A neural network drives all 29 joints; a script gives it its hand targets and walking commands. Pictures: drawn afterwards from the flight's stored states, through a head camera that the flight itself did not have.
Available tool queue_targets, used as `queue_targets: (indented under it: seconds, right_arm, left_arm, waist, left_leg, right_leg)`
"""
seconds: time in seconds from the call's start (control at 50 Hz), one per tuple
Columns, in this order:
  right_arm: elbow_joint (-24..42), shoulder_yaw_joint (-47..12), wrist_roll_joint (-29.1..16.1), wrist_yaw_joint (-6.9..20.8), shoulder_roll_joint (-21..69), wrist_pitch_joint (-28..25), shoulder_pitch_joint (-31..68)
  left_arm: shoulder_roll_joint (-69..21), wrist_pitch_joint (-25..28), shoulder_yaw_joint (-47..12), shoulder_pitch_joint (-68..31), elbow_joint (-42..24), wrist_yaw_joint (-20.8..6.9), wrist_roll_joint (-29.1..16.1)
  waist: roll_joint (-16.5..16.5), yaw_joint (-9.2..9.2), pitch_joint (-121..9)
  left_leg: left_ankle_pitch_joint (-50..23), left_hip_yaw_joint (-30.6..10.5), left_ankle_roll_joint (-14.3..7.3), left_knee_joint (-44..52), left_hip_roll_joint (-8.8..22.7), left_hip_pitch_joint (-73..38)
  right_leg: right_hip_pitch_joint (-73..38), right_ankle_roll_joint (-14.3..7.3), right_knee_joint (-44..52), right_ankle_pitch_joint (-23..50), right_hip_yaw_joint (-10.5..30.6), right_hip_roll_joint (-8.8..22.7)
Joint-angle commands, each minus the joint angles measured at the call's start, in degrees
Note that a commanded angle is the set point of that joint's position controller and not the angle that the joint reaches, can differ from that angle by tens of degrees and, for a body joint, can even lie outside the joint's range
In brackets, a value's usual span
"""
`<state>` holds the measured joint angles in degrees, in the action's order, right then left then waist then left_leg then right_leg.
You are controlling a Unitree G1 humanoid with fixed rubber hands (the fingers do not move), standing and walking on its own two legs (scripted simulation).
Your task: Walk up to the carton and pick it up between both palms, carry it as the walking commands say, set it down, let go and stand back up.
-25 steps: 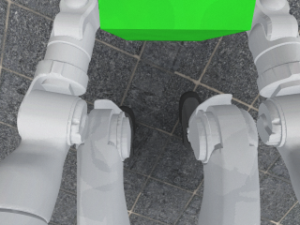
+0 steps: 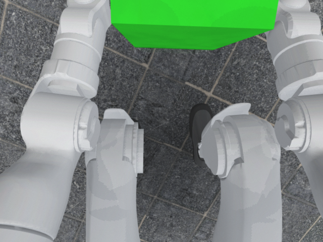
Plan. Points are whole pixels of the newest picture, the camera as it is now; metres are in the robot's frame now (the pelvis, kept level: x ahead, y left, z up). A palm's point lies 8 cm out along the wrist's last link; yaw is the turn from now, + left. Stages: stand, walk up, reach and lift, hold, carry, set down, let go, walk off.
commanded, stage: reach and lift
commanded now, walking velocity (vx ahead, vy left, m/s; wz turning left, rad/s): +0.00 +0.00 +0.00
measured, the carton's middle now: (182, 1) +0.53 -0.05 -0.21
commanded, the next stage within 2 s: none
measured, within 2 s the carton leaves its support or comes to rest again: leaves its support in 0.30 s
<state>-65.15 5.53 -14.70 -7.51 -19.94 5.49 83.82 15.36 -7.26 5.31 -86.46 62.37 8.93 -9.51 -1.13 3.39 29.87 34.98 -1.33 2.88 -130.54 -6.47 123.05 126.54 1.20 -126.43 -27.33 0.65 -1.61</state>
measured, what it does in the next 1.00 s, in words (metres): rises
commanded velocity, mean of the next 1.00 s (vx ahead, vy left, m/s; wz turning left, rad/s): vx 0.00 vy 0.00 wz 0.00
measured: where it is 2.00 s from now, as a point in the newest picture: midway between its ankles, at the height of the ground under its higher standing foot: (165, 152)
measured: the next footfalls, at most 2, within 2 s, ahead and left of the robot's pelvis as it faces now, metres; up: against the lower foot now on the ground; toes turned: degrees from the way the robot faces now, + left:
none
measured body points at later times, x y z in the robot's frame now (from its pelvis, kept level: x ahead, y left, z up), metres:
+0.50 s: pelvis +0.00 +0.00 +0.02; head +0.36 -0.02 +0.28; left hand +0.56 +0.12 -0.13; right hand +0.53 -0.20 -0.14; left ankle +0.12 +0.12 -0.32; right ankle +0.15 -0.12 -0.32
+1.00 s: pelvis +0.00 +0.00 +0.06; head +0.36 -0.03 +0.32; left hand +0.56 +0.11 -0.07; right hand +0.53 -0.20 -0.08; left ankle +0.12 +0.12 -0.32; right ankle +0.15 -0.12 -0.32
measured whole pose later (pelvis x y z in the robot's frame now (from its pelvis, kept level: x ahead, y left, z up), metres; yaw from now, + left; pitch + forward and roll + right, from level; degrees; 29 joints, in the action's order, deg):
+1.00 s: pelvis +0.00 +0.00 +0.06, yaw +1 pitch +27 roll +2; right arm -34.9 17.8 -1.0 -7.2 -11.3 21.8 75.1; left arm 9.9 -19.1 18.7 -77.2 36.2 6.9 -1.2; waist 0.6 3.4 30.1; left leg 34.5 -2.2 4.1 -118.7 -8.5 111.4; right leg 115.1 3.1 -116.3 -28.0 3.8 -5.5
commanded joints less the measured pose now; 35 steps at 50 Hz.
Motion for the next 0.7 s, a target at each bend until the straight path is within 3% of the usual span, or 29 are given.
queue_targets:
  seconds: [0.0,0.06,0.08,0.1,0.18,0.2,0.22,0.26,0.3,0.32,0.34,0.36,0.38,0.44,0.5,0.58,0.68]
  right_arm:
    - [19.87,-14.78,-1.93,15.58,56.59,0.49,40.31]
    - [21.06,-14.93,-1.99,15.63,57.65,0.86,39.38]
    - [19.91,-14.88,-2.29,15.86,58.28,1.28,38.01]
    - [22.95,-15.32,-2.21,15.76,58.24,1.20,38.89]
    - [29.76,-17.17,-3.40,15.40,60.01,1.71,40.52]
    - [31.99,-17.83,-3.54,15.11,59.68,1.92,41.38]
    - [30.41,-16.97,-3.48,14.97,59.19,2.49,40.49]
    - [36.26,-18.50,-4.79,14.62,60.60,2.93,42.03]
    - [38.45,-18.17,-3.07,13.70,60.23,3.28,41.77]
    - [39.40,-18.83,-3.30,13.28,59.79,3.46,42.97]
    - [38.16,-18.52,-1.53,13.27,58.97,4.22,43.87]
    - [38.69,-18.58,-1.62,13.24,59.73,4.34,45.01]
    - [35.95,-18.13,0.29,13.37,59.64,4.84,42.70]
    - [40.67,-19.04,1.12,13.57,59.56,5.69,44.84]
    - [42.63,-19.38,0.86,13.23,60.91,7.53,44.06]
    - [38.62,-18.11,2.53,13.42,62.21,9.29,44.73]
    - [39.56,-19.00,2.88,14.41,65.91,11.06,44.39]
  left_arm:
    - [-58.28,-0.54,-16.94,-32.11,-15.39,-14.69,-2.67]
    - [-60.91,-0.70,-17.52,-32.52,-17.98,-14.90,-3.43]
    - [-61.08,-0.70,-18.16,-32.63,-19.28,-14.65,-3.53]
    - [-62.27,-0.85,-18.70,-32.27,-19.89,-14.44,-4.08]
    - [-63.02,-1.22,-19.32,-31.36,-23.66,-13.78,-4.60]
    - [-63.06,-1.23,-19.33,-32.23,-26.03,-13.56,-5.56]
    - [-62.63,-1.54,-20.07,-33.26,-26.92,-13.40,-5.40]
    - [-62.37,-1.97,-19.69,-33.36,-30.19,-12.93,-5.08]
    - [-64.15,-2.70,-21.26,-33.79,-31.43,-12.99,-5.92]
    - [-63.70,-3.22,-20.44,-33.49,-30.51,-13.05,-5.13]
    - [-64.49,-4.07,-20.07,-34.14,-27.80,-13.41,-4.29]
    - [-64.82,-4.83,-19.84,-32.12,-25.87,-13.41,-3.42]
    - [-65.31,-5.22,-19.51,-30.44,-23.27,-13.57,-2.01]
    - [-65.79,-6.04,-19.97,-31.75,-25.59,-13.85,-1.70]
    - [-63.03,-6.56,-21.32,-36.62,-32.43,-13.35,-2.43]
    - [-62.47,-8.23,-19.26,-36.83,-28.69,-13.47,-0.08]
    - [-64.65,-9.42,-18.80,-36.66,-29.97,-14.07,0.83]
  waist:
    - [3.99,0.52,-91.19]
    - [3.45,1.50,-94.85]
    - [4.60,1.13,-96.24]
    - [3.98,2.06,-99.08]
    - [2.78,1.42,-110.37]
    - [1.86,2.44,-113.83]
    - [3.25,2.62,-113.95]
    - [2.23,1.37,-120.59]
    - [2.44,3.27,-123.19]
    - [2.17,2.48,-122.33]
    - [1.50,3.85,-119.10]
    - [2.22,2.84,-117.25]
    - [1.53,3.82,-112.76]
    - [0.28,4.29,-119.13]
    - [0.29,4.16,-127.32]
    - [1.51,2.01,-119.76]
    - [1.43,0.21,-124.74]
  left_leg:
    - [-14.19,5.38,-2.02,12.34,-2.54,-27.43]
    - [-16.88,5.19,-1.74,11.96,-3.08,-29.43]
    - [-17.35,5.31,-1.66,11.77,-2.85,-31.03]
    - [-19.59,4.80,-1.58,11.85,-3.27,-32.21]
    - [-24.74,5.09,-1.82,11.51,-3.74,-36.72]
    - [-25.65,5.01,-1.97,11.11,-3.91,-38.51]
    - [-24.40,5.36,-1.56,11.18,-3.81,-39.06]
    - [-26.34,5.38,-2.11,11.83,-4.33,-42.21]
    - [-25.99,5.43,-1.67,12.59,-4.78,-41.31]
    - [-23.20,5.86,-1.89,13.17,-4.59,-39.22]
    - [-18.62,6.15,-1.90,13.66,-4.65,-37.36]
    - [-18.23,5.21,-1.95,15.18,-4.55,-37.43]
    - [-17.41,5.12,-2.01,15.17,-4.44,-35.47]
    - [-18.60,5.11,-2.03,15.83,-4.80,-38.19]
    - [-18.74,5.74,-2.18,16.57,-4.76,-42.17]
    - [-13.10,5.70,-2.71,19.26,-4.55,-38.60]
    - [-14.19,6.39,-2.73,20.54,-4.42,-40.98]
  right_leg:
    - [-38.87,-0.74,7.56,12.93,-4.58,-4.09]
    - [-40.23,-1.06,7.40,15.75,-4.84,-4.27]
    - [-39.59,-1.13,7.05,15.85,-4.93,-4.16]
    - [-40.55,-1.11,6.74,18.00,-5.25,-4.33]
    - [-46.07,-0.59,6.55,23.01,-5.41,-4.69]
    - [-48.39,-0.63,6.78,24.30,-5.47,-4.77]
    - [-46.82,-0.70,6.94,22.63,-5.75,-4.71]
    - [-51.51,-0.22,7.75,25.12,-5.43,-5.17]
    - [-54.55,-0.46,8.27,26.17,-5.84,-5.57]
    - [-55.62,-0.39,9.06,24.09,-5.87,-5.46]
    - [-53.84,-0.34,10.04,19.83,-5.85,-5.10]
    - [-52.49,-0.17,10.40,18.98,-6.25,-4.86]
    - [-49.68,-0.16,11.04,17.76,-6.20,-4.85]
    - [-54.06,0.06,11.77,19.39,-6.58,-5.20]
    - [-57.98,0.42,13.55,19.18,-6.45,-5.62]
    - [-53.86,0.32,15.45,12.98,-6.20,-5.34]
    - [-56.15,0.47,17.30,12.93,-6.15,-5.49]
